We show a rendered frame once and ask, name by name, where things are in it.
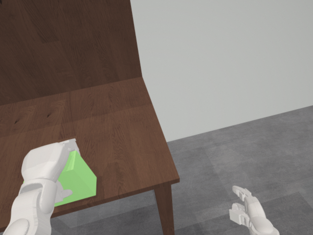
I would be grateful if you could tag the table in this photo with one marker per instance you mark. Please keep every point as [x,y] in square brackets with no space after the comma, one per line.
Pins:
[70,69]

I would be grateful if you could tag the sponge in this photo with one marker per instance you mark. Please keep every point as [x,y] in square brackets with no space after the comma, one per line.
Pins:
[78,177]

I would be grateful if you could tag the right robot hand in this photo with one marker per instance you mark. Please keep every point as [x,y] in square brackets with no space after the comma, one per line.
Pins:
[242,214]

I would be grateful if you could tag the left robot hand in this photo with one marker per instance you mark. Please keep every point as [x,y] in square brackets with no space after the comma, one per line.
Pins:
[48,162]

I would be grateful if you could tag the right robot forearm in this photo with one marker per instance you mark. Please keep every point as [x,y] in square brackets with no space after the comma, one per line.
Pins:
[259,225]

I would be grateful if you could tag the left robot forearm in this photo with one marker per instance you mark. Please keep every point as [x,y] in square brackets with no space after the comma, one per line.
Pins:
[32,208]

